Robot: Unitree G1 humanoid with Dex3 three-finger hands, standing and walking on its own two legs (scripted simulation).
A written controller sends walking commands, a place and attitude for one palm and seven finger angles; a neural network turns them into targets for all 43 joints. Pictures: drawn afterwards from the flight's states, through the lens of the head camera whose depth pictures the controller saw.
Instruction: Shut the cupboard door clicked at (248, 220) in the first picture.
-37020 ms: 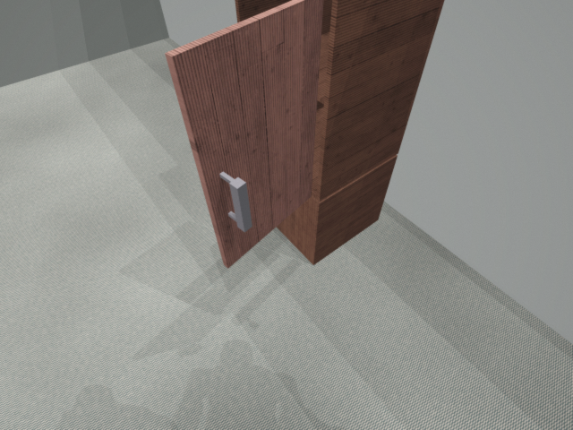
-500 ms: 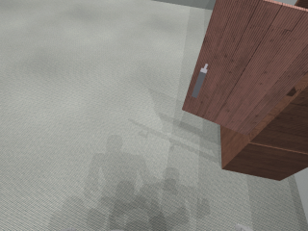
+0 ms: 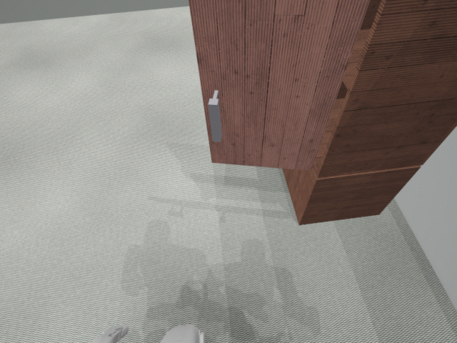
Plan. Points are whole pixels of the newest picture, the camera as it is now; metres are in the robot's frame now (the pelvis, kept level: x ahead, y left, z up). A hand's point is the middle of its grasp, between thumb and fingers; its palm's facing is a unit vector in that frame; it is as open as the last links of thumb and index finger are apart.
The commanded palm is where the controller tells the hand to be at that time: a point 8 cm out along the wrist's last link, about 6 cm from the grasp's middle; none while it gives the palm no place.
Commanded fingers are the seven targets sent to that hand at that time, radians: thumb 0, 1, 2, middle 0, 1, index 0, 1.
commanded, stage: turn to face it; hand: left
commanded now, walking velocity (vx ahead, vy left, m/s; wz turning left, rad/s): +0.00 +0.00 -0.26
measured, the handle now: (216, 116) +0.70 +0.06 -0.09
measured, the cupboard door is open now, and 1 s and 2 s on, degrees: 75 75 75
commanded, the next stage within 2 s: take the last steps up to it in 0.06 s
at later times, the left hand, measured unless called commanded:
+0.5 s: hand (142, 336) +0.15 +0.19 -0.16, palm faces -0.15 -0.98 -0.16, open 7.4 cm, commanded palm none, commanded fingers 0.00 0.90 0.90 -0.20 -0.30 -0.20 -0.30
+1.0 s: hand (190, 301) +0.22 +0.11 -0.19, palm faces -0.09 -0.98 -0.16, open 7.3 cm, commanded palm none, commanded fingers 0.00 0.90 0.90 -0.20 -0.30 -0.20 -0.30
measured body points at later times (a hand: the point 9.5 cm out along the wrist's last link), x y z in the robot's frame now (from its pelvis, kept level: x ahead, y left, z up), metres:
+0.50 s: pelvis +0.06 +0.01 +0.01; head +0.09 +0.02 +0.46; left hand +0.16 +0.24 -0.15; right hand +0.00 -0.23 -0.13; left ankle +0.03 +0.13 -0.74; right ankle +0.05 -0.14 -0.68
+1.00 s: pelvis +0.20 -0.07 -0.01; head +0.22 -0.05 +0.44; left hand +0.23 +0.16 -0.18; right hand +0.22 -0.31 -0.15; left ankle +0.24 +0.03 -0.74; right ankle +0.11 -0.16 -0.73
